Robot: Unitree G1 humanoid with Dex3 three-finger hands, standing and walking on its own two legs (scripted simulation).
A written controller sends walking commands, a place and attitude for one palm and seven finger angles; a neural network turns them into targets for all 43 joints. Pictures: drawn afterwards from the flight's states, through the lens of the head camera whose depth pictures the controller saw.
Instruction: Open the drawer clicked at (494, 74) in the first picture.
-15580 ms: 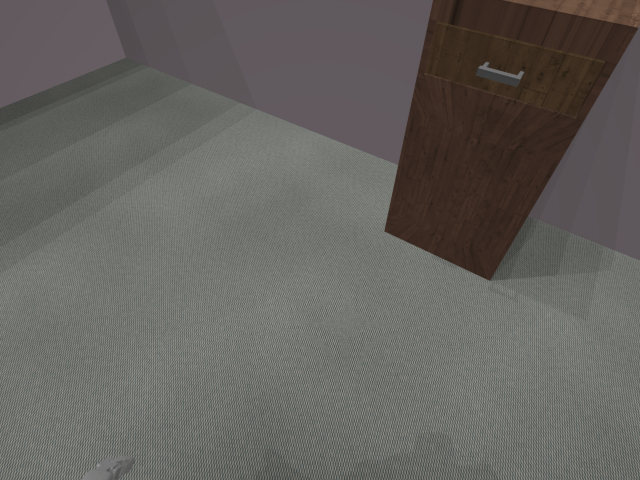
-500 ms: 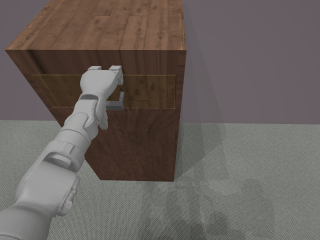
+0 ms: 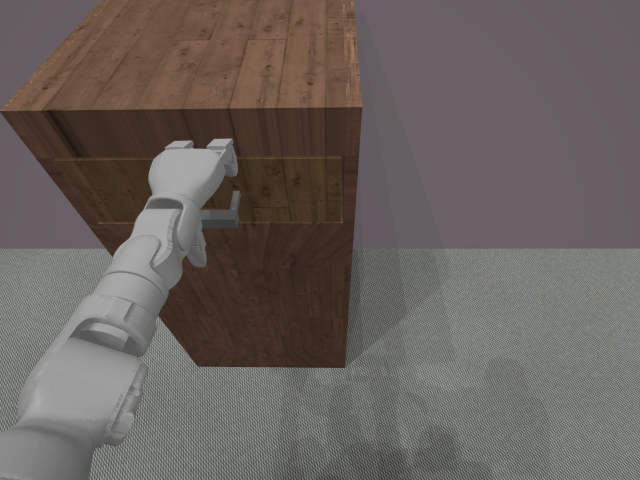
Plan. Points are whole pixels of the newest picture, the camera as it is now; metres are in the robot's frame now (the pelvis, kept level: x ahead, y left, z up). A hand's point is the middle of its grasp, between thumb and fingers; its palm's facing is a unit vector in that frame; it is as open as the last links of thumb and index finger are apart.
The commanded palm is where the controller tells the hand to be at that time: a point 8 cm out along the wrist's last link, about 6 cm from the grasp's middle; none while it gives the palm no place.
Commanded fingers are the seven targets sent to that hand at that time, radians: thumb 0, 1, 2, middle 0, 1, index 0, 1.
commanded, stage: lower the fingers behind the handle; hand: left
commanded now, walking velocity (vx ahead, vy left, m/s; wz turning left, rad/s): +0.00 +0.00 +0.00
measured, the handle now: (204, 208) +0.50 +0.18 +0.03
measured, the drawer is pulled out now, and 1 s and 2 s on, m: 0.00 0.00 0.00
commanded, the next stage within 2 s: lift the fingers back up to retry in 1.48 s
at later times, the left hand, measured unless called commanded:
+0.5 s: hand (204, 203) +0.46 +0.16 +0.08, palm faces +0.02 -0.03 -1.00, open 13.7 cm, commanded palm +0.45 +0.16 +0.11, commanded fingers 0.00 -0.50 0.30 -0.30 -1.20 -0.30 -1.20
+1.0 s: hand (205, 206) +0.46 +0.16 +0.08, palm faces +0.06 +0.00 -1.00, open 13.8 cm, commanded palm +0.45 +0.16 +0.08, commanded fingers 0.00 -0.50 0.30 -0.30 -1.20 -0.30 -1.20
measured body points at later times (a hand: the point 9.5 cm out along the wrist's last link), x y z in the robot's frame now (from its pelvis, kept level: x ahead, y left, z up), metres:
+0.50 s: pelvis -0.02 +0.00 -0.01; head +0.03 -0.01 +0.44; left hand +0.46 +0.16 +0.14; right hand +0.04 -0.27 -0.14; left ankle +0.01 +0.12 -0.73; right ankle -0.03 -0.10 -0.73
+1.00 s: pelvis -0.05 +0.01 -0.03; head +0.02 +0.02 +0.42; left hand +0.45 +0.16 +0.13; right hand -0.03 -0.26 -0.15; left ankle +0.01 +0.12 -0.73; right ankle -0.03 -0.10 -0.73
